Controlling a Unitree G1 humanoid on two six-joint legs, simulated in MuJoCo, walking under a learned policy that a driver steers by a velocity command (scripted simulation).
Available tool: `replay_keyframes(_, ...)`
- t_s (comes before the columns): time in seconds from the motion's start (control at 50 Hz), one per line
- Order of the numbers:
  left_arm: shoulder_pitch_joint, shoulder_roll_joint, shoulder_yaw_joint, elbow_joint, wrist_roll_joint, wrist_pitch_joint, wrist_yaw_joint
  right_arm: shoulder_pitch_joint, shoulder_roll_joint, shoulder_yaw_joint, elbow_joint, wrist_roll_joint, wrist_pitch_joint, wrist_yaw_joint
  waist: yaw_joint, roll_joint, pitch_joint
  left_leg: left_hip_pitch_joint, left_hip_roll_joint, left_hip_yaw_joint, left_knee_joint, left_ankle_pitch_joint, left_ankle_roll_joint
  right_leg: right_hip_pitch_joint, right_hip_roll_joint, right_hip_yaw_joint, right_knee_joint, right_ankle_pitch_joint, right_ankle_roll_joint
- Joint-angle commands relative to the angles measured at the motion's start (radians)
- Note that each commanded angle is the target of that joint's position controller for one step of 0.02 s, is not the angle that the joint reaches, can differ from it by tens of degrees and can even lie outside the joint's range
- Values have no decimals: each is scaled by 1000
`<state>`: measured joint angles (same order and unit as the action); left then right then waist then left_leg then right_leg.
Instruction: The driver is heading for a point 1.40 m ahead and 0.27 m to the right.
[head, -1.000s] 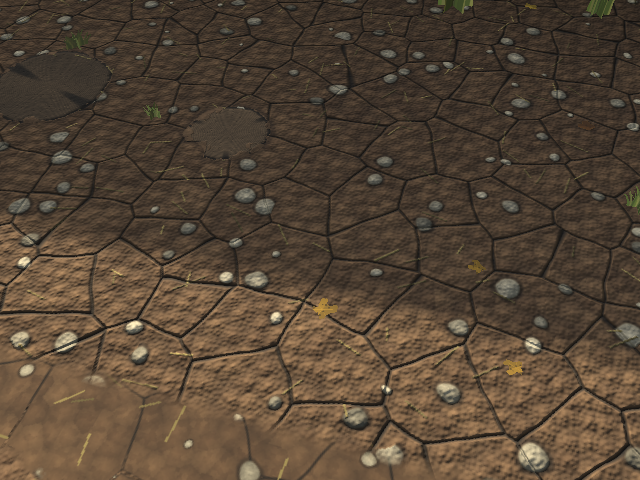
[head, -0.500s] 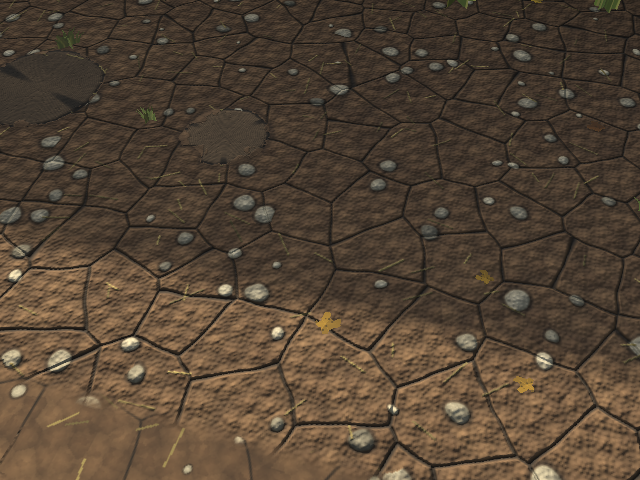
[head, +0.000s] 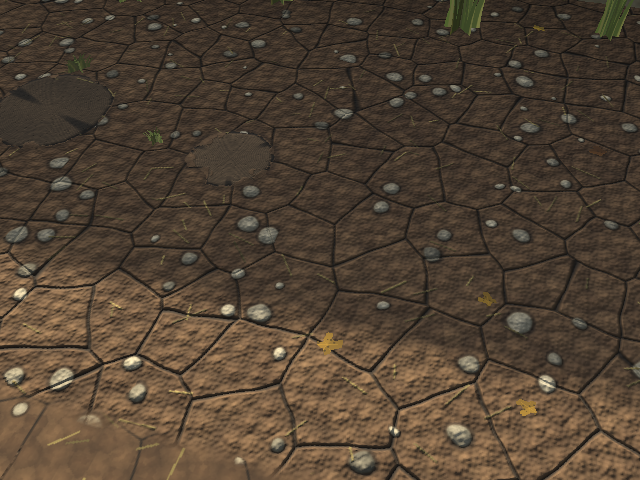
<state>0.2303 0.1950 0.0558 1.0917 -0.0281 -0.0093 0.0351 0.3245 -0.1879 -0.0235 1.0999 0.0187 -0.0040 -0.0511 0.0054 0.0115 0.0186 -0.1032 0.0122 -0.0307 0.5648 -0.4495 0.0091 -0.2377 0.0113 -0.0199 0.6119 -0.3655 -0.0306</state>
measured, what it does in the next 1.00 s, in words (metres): walks ahead: right foot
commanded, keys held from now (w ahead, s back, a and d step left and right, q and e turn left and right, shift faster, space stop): w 1.00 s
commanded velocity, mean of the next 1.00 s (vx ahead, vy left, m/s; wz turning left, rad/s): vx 0.43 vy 0.00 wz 0.00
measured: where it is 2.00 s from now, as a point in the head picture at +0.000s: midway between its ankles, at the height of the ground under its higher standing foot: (331, 282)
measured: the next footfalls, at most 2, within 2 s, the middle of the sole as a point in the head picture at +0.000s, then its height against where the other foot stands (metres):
right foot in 0.56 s outside the picture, level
left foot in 1.12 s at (265, 422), level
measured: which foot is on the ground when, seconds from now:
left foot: down 0.00-0.58, up 0.60-1.00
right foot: down 0.00-0.16, up 0.18-0.54, down 0.56-1.00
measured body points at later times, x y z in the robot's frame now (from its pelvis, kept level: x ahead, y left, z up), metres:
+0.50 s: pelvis +0.15 +0.01 +0.00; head +0.19 +0.02 +0.44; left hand +0.40 +0.22 -0.09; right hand +0.00 -0.21 -0.13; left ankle -0.06 +0.12 -0.73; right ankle +0.33 -0.10 -0.70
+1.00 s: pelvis +0.41 +0.01 +0.02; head +0.43 +0.01 +0.47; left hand +0.37 +0.27 -0.13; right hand +0.60 -0.23 -0.09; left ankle +0.60 +0.17 -0.68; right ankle +0.33 -0.09 -0.73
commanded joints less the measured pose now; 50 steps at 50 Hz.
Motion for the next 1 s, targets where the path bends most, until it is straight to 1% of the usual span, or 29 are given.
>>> replay_keyframes(0.02, 74, 120, 21, -20, -14, -39, -3, 31, -54, -5, -46, 12, -47, 3, 23, -74, 196, -316, -5, 4, -27, -211, 80, -25, -122, 218, -214, -421, -124)
replay_keyframes(0.08, 138, 183, 36, -17, -4, -74, -19, 6, -22, -2, -86, 11, -90, 24, 21, -174, 160, -363, -29, 50, 146, -50, 91, 18, -294, 526, -335, -386, -237)
replay_keyframes(0.1, 121, 182, 34, -27, 1, -79, -21, 21, -21, -4, -85, 11, -96, 31, 4, -165, 140, -315, -24, 43, 147, -39, 103, -12, -312, 549, -334, -335, -243)
replay_keyframes(0.12, 64, 176, 32, -50, -1, -80, -23, 75, -19, -7, -68, 10, -100, 37, -36, -152, 124, -229, -16, 35, 87, -30, 121, -69, -294, 492, -302, -281, -218)
replay_keyframes(0.14, -40, 163, 27, -90, -8, -77, -25, 180, -20, -11, -29, 9, -103, 40, -98, -114, 115, -51, -2, 3, -42, -15, 145, -207, -231, 363, -226, -212, -164)
replay_keyframes(0.16, -190, 111, 11, -151, -18, -82, -28, 350, -79, -31, 30, 16, -109, 39, -180, 27, 118, 125, 87, -174, -209, 11, 179, -375, -94, 124, 16, -44, -72)
replay_keyframes(0.18, -214, 75, 3, -194, -21, -108, -31, 435, -229, -73, 55, 16, -116, 46, -182, 302, 114, 324, 284, -522, -341, 209, 249, -602, 35, -60, 367, 23, 3)
replay_keyframes(0.2, -191, 108, 10, -182, -10, -120, -31, 393, -178, -55, 29, -9, -122, 52, -149, 225, 117, 343, 355, -613, -325, 381, 273, -716, 10, 23, 536, -179, -11)
replay_keyframes(0.22, -155, 97, 8, -177, -17, -125, -38, 343, -127, -39, 14, -21, -124, 54, -101, 128, 124, 361, 346, -529, -287, 503, 255, -767, -34, 66, 650, -144, -32)
replay_keyframes(0.26, -143, 87, 6, -180, -18, -124, -46, 292, -99, -24, -1, -12, -112, 62, -67, 48, 117, 378, 306, -358, -301, 627, 217, -828, -82, 46, 675, -28, -46)
replay_keyframes(0.3, -169, 71, 7, -198, -8, -117, -56, 289, -46, -4, -4, -16, -89, 56, -59, 69, 107, 319, 239, -223, -350, 656, 168, -755, -106, 9, 592, 57, -38)
replay_keyframes(0.34, -234, 37, -8, -231, -2, -108, -70, 250, -51, 3, -33, -22, -80, 40, -54, 72, 127, 169, 177, -127, -410, 634, 152, -621, -87, -41, 407, 182, -13)
replay_keyframes(0.38, -344, 7, -25, -277, 3, -99, -74, 232, -98, -3, -57, -27, -84, 24, -68, 74, 151, 12, 141, -69, -479, 596, 150, -435, -47, -77, 173, 318, 4)
replay_keyframes(0.42, -390, 35, -23, -308, -4, -90, -74, 260, -151, -18, -52, -15, -94, 18, -64, 109, 157, 11, 172, -69, -520, 609, 157, -346, -24, -82, 71, 350, -5)
replay_keyframes(0.48, -392, 100, -6, -335, -10, -92, -75, 260, -162, -31, -47, -4, -98, 21, -24, 123, 124, 156, 213, -46, -428, 868, 131, -297, -4, -65, -38, 344, -56)
replay_keyframes(0.52, -259, 155, 22, -307, -10, -91, -70, 239, -181, -43, -51, -17, -83, 22, 59, 166, -3, 229, 224, -25, -228, 1212, 105, -123, 43, -81, -41, 301, -93)
replay_keyframes(0.54, -99, 194, 44, -258, -14, -86, -63, 216, -181, -44, -61, -22, -74, 25, 135, 166, -93, 180, 195, -4, -40, 1276, 84, 79, 56, -82, -68, 313, -121)
replay_keyframes(0.56, 88, 238, 62, -209, -8, -78, -54, 182, -169, -36, -89, -33, -74, 30, 209, 121, -208, -47, 160, -9, 225, 1042, 63, 400, -68, 55, -38, 298, -164)
replay_keyframes(0.58, 207, 318, 75, -179, 25, -79, -57, 312, -5, 4, -103, -28, -89, 45, 131, -180, -411, -416, -35, -10, 666, 256, 4, 749, -369, 566, -123, 93, -339)
replay_keyframes(0.6, 190, 234, 50, -163, 26, -79, -62, 270, -48, -5, -89, -1, -122, 56, 145, -212, -428, -516, -63, -144, 852, -76, 28, 682, -406, 818, -325, -4, -347)
replay_keyframes(0.62, 65, 189, 34, -175, 17, -88, -65, 161, -116, -27, -135, 33, -135, 58, 104, -181, -202, -613, -3, -115, 890, -26, 46, 486, -376, 672, -363, -17, -297)
replay_keyframes(0.64, -39, 148, 19, -198, 16, -96, -68, 80, -135, -30, -159, 37, -138, 51, 65, -69, -99, -577, 57, -86, 848, 70, 58, 292, -341, 515, -393, 52, -263)
replay_keyframes(0.66, -96, 120, 10, -202, 25, -105, -77, 52, -130, -39, -161, 27, -129, 41, 23, -14, -37, -524, 93, -62, 789, 125, 58, 132, -300, 403, -425, 136, -237)
replay_keyframes(0.7, -124, 100, 2, -187, 34, -112, -83, 111, -91, -46, -151, 12, -95, 29, -44, -63, -20, -400, 137, -65, 696, 159, 58, -26, -235, 268, -478, 159, -208)
replay_keyframes(0.72, -106, 105, 2, -174, 32, -113, -81, 116, -77, -47, -151, 10, -83, 25, -52, -73, -2, -389, 142, -54, 661, 154, 53, -69, -224, 234, -501, 163, -212)
replay_keyframes(0.76, -64, 140, 6, -153, 31, -117, -68, 49, -96, -55, -183, -1, -75, 19, -50, -75, 39, -445, 156, -40, 578, 221, 30, -99, -217, 196, -540, 166, -227)
replay_keyframes(0.82, 12, 179, 13, -136, 33, -112, -43, -95, -117, -63, -233, -13, -79, 21, -18, -52, 57, -579, 168, -36, 405, 391, 0, -19, -224, 184, -551, 208, -227)
replay_keyframes(0.9, 96, 195, 14, -124, 19, -101, -29, -246, -94, -53, -271, -8, -90, 39, 33, -49, 52, -561, 124, 5, 147, 550, -9, 63, -198, 113, -532, 279, -184)
replay_keyframes(1.0, 192, 209, 20, -91, 9, -81, -28, -386, -94, -38, -322, 6, -99, 70, 81, -56, 76, -559, 87, 26, -11, 484, -3, 213, -244, 105, -459, 291, -174)
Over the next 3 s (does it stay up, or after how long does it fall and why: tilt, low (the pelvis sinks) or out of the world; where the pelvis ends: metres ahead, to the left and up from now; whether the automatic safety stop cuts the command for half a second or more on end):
stays up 1.32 -0.23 0.01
